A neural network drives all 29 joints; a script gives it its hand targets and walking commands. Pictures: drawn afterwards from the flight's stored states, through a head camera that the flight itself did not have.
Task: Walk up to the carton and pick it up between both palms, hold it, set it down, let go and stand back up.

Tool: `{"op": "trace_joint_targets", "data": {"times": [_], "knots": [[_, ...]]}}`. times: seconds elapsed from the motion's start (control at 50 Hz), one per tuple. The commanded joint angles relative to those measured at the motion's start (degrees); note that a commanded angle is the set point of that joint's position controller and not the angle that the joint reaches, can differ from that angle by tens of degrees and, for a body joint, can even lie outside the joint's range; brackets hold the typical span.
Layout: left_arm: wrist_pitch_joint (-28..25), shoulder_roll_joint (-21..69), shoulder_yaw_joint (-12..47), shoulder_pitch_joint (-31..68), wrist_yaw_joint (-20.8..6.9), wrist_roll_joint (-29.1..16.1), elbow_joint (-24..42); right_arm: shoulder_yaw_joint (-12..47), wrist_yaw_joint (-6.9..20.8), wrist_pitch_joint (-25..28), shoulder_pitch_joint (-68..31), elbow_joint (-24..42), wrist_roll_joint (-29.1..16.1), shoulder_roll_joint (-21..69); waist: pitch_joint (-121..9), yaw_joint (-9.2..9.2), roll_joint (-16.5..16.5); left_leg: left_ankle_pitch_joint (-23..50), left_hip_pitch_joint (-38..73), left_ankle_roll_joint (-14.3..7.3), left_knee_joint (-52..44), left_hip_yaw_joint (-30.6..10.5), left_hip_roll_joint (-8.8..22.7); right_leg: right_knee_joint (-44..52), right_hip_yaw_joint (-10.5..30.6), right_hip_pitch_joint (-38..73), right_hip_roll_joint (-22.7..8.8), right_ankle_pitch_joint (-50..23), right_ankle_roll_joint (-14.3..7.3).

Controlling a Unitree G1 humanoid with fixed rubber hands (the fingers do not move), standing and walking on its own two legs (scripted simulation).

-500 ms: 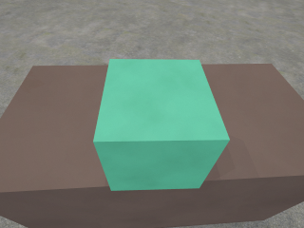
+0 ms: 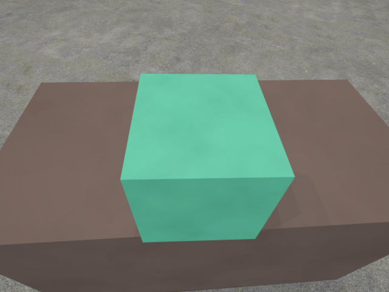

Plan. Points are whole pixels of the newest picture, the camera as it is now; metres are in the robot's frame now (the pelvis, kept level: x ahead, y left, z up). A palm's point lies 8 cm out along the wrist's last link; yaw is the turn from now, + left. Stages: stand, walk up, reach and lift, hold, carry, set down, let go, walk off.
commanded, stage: stand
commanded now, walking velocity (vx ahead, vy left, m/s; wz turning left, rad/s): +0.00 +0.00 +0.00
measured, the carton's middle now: (199, 158) +0.39 -0.02 +0.05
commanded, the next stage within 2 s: none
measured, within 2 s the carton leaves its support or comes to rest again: neither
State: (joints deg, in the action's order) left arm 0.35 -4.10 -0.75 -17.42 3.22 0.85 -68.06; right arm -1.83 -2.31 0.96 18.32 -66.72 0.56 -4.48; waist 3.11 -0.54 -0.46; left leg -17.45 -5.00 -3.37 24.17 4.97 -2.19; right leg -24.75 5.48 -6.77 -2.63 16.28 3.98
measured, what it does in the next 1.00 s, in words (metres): stands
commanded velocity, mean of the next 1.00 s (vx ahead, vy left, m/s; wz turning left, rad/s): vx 0.00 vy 0.00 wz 0.00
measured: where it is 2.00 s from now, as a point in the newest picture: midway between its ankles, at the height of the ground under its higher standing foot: outside the picture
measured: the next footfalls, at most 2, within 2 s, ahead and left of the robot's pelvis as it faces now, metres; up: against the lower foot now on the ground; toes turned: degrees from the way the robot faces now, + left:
none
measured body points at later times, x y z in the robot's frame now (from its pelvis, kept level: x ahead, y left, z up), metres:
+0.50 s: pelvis +0.00 +0.00 +0.00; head +0.01 +0.00 +0.45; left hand -0.03 +0.19 -0.17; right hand -0.04 -0.19 -0.16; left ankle -0.04 +0.08 -0.74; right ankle -0.03 -0.17 -0.74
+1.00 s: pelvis -0.01 +0.00 +0.00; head +0.00 +0.00 +0.45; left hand -0.04 +0.19 -0.17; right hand -0.05 -0.19 -0.16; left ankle -0.04 +0.08 -0.74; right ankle -0.03 -0.17 -0.74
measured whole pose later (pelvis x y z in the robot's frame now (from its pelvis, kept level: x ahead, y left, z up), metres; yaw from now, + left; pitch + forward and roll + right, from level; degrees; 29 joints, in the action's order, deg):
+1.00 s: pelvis -0.01 +0.00 +0.00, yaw +0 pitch -2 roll +0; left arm 0.4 -4.1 -0.6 -17.4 2.6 0.6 -68.1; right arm -0.5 -2.5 1.1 20.0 -66.0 0.4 -4.2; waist 2.9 0.0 0.0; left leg -16.8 -5.2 -3.5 24.0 5.0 -2.3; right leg -24.6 5.5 -6.9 -2.8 15.7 4.1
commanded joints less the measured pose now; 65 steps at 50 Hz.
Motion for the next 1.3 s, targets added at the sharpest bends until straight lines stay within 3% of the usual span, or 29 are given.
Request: {"op": "trace_joint_targets", "data": {"times": [0.0,0.06,0.08,0.14,0.26,0.34,0.36,0.38,0.4,0.48,0.5,0.58,0.6,0.62,0.66,0.7,0.78,0.8,0.82,0.88,0.94,0.96,0.98,1.08,1.14,1.16,1.2,1.22,1.28], "knots": [[-0.53,-2.38,-0.14,-6.06,-0.32,-0.68,-0.07,-0.71,-0.10,0.55,7.13,0.26,-0.04,-4.40,4.14,0.58,2.56,22.67,-0.35,0.25,-4.79,-4.98,7.67,2.48,-0.99,-4.39,-1.74,-13.52,-2.16],[-0.37,-3.42,-0.15,-5.54,0.05,-0.14,-0.44,-0.36,-0.47,0.90,5.89,1.31,0.02,-4.08,4.00,-0.81,0.64,20.93,-0.95,-0.50,-4.81,-5.72,8.04,2.54,-0.68,-4.88,-1.52,-14.47,-2.29],[-0.45,-4.86,-0.63,-4.02,-0.23,-0.12,0.64,-0.68,-0.81,0.89,5.41,1.35,-0.37,-6.09,4.66,0.34,-0.95,21.19,-1.04,-0.32,-5.08,-5.75,8.28,1.81,-1.85,-6.02,-1.59,-14.57,-2.27],[-0.11,-3.70,-0.50,-4.02,-0.20,-0.16,1.00,0.10,-0.89,0.43,7.42,0.41,-0.01,-4.17,3.69,0.02,1.17,19.35,-0.21,-0.20,-6.00,-6.50,8.59,2.90,-0.91,-5.08,-1.51,-12.30,-2.24],[-0.32,-5.05,-0.61,-7.09,-0.08,-0.33,-0.75,-0.19,-0.38,0.85,6.01,1.15,0.32,-4.34,2.30,1.22,0.11,17.01,-0.98,-0.63,-5.96,-6.57,7.77,2.18,-0.75,-3.10,-1.78,-13.19,-2.23],[-0.09,-4.65,-0.62,-6.44,0.10,-0.24,-1.33,0.00,-0.30,1.23,7.56,0.56,-0.12,-3.71,4.31,0.18,-1.87,19.99,-1.83,-0.41,-5.82,-7.06,8.26,2.20,-1.25,-4.04,-1.49,-14.37,-1.98],[-0.11,-2.36,-0.20,-4.46,0.03,-0.14,-0.61,-0.09,-0.24,1.11,7.63,1.09,-0.18,-3.97,4.83,-0.72,0.74,20.91,0.38,0.04,-5.38,-5.81,7.67,1.84,-1.08,-6.54,-1.32,-13.99,-2.42],[-0.16,-2.04,0.20,-7.41,0.26,-0.50,-0.87,-0.21,-0.26,1.34,6.78,0.84,-0.01,-5.36,4.00,1.08,3.43,24.66,0.13,-0.15,-4.88,-5.46,8.44,2.00,-1.99,-4.84,-1.66,-13.78,-2.16],[-0.30,-2.94,0.04,-6.18,-0.13,-0.37,-0.59,-0.11,-0.46,1.02,7.95,0.48,-0.14,-3.82,4.05,0.81,0.32,24.81,0.35,-0.26,-5.59,-6.61,8.30,1.25,-1.29,-6.29,-1.89,-12.48,-2.58],[-0.20,-4.30,-0.32,-5.40,0.00,-0.25,-0.45,-0.44,-0.60,0.95,6.74,1.39,-0.24,-6.19,3.03,0.42,2.61,20.37,1.34,-0.66,-4.89,-5.05,7.71,1.81,-1.93,-6.28,-1.63,-13.13,-2.17],[-0.19,-5.50,-0.72,-5.92,-0.01,-0.13,-0.81,-0.20,-0.41,0.93,7.76,1.22,0.09,-4.95,4.31,0.13,-0.32,22.51,0.22,-0.28,-4.93,-5.19,8.01,2.28,-1.27,-6.06,-1.51,-13.61,-2.04],[-0.44,-3.35,-0.18,-7.23,0.12,-0.32,-1.42,-0.78,-0.49,1.36,8.16,1.29,0.07,-6.72,2.58,0.16,-1.54,24.18,1.65,-0.91,-3.65,-5.38,8.73,1.60,-2.37,-5.34,-1.81,-15.46,-1.64],[-0.67,-2.01,0.34,-7.31,0.08,-0.29,-0.76,-1.23,-0.51,0.91,7.35,1.44,-0.04,-7.65,3.76,0.84,0.81,25.78,0.29,-1.14,-2.93,-4.93,7.90,1.67,-2.04,-4.89,-1.99,-17.05,-2.30],[-0.36,-1.59,0.41,-7.35,0.19,0.28,-1.18,-0.95,-0.75,1.18,8.56,1.15,-0.22,-5.44,1.31,-0.08,-2.11,24.22,1.30,-0.78,-2.57,-4.45,8.17,1.36,-1.42,-4.21,-1.89,-17.03,-2.30],[-0.48,-4.13,-0.35,-3.94,-0.18,-0.49,0.70,0.06,-0.62,0.50,9.81,0.46,-0.34,-3.11,5.56,-0.47,1.82,21.20,-2.43,0.39,-4.25,-4.48,6.93,0.92,-0.65,-5.61,-2.14,-17.37,-2.60],[-0.18,-4.56,-0.55,-7.02,-0.22,-0.38,-0.61,0.26,-0.17,0.91,7.58,1.82,0.13,-3.03,3.58,-0.03,-1.19,20.84,1.45,-0.57,-3.36,-5.37,7.92,1.43,-1.15,-7.40,-1.38,-13.87,-2.72],[-0.41,-5.02,-0.57,-6.73,-0.21,-0.33,-0.51,0.18,-0.49,1.27,7.87,1.56,-0.05,-4.63,1.54,-0.26,0.89,26.31,0.60,-0.42,-3.97,-4.74,7.57,1.00,-1.90,-2.47,-1.51,-16.44,-2.41],[-0.13,-3.47,-0.39,-8.05,-0.25,-0.71,-0.49,0.59,-0.53,1.29,8.27,1.06,0.20,-3.58,3.15,1.32,2.14,23.54,-1.20,-0.71,-4.26,-5.83,8.40,2.72,-1.05,-3.72,-2.13,-14.13,-2.36],[-0.01,-4.83,-0.58,-6.64,0.06,-0.29,-0.20,0.98,-0.62,1.02,9.21,0.13,-0.13,-0.51,4.43,0.25,-0.75,19.05,-1.84,-0.14,-5.42,-6.00,8.14,2.43,-0.81,-3.91,-2.30,-12.82,-2.41],[0.03,-2.74,-0.11,-5.06,-0.46,-0.02,0.17,0.56,-0.47,0.41,7.50,1.16,0.22,-3.34,6.98,0.22,-0.21,8.85,-3.18,0.21,-6.30,-4.84,7.02,4.17,-0.16,-5.69,-1.96,-10.95,-2.69],[-0.21,-4.38,-0.43,-6.71,-0.51,-0.38,-0.42,0.53,-0.33,0.93,7.00,1.67,0.09,-4.60,3.56,1.04,-4.16,10.76,-2.07,-0.44,-7.02,-6.62,7.61,3.55,-0.42,-2.90,-1.75,-12.89,-2.35],[-0.16,-2.73,0.16,-8.05,-0.15,-0.10,-0.61,0.64,-0.43,1.03,9.76,1.00,-0.67,-4.46,4.09,0.37,0.55,14.53,-2.05,0.03,-5.88,-5.68,7.83,2.94,-0.21,-3.63,-2.17,-14.62,-2.53],[-0.30,-3.79,-0.29,-5.96,0.31,-0.11,-0.12,0.35,-0.27,1.10,8.98,0.75,-0.55,-5.05,4.50,0.70,1.24,17.16,-1.93,0.07,-6.64,-6.11,7.72,3.11,-0.79,-3.39,-2.36,-13.62,-2.35],[-0.24,-5.53,-1.04,-5.54,-0.42,-0.30,-0.09,0.70,-0.54,0.87,7.44,1.53,0.04,-2.55,4.52,-0.21,-0.68,17.34,-0.93,-0.32,-5.10,-4.90,7.73,2.64,-2.01,-6.12,-1.72,-14.47,-2.53],[-0.34,-1.95,-0.02,-6.85,0.05,-0.20,0.33,0.76,-0.86,0.71,9.91,0.63,-0.66,-2.79,3.93,-0.39,2.42,13.40,-2.20,-0.34,-6.64,-6.62,7.78,2.88,-1.00,-4.90,-2.14,-11.12,-2.10],[-0.22,-3.86,-0.35,-4.38,-0.25,-0.17,0.64,1.39,-1.02,0.61,9.04,0.58,-0.46,-1.52,6.01,-0.46,-1.85,15.28,-1.27,0.09,-6.53,-6.18,8.34,3.00,-1.83,-7.14,-1.64,-11.74,-1.91],[-0.32,-5.04,-0.19,-7.55,0.31,-0.34,0.48,-0.16,-0.74,1.18,6.26,2.31,0.05,-6.96,2.55,0.93,0.79,15.30,-1.04,-1.26,-5.57,-6.53,8.33,2.94,-1.61,-5.76,-1.77,-12.12,-1.78],[-0.52,-3.67,0.00,-6.34,0.09,-0.21,-0.33,-0.04,-0.44,1.00,8.39,1.47,0.01,-6.23,4.56,-1.07,-3.20,14.19,-2.34,-1.08,-5.92,-7.10,8.18,3.42,-0.61,-4.98,-1.87,-11.73,-2.43],[-0.04,-4.80,-0.11,-6.81,-0.43,-0.98,0.25,0.73,-0.30,1.12,10.19,0.24,-0.56,-3.87,5.83,0.08,1.64,15.92,-3.89,-0.43,-6.37,-6.55,8.11,3.66,-0.99,-5.56,-2.06,-11.82,-2.13]]}}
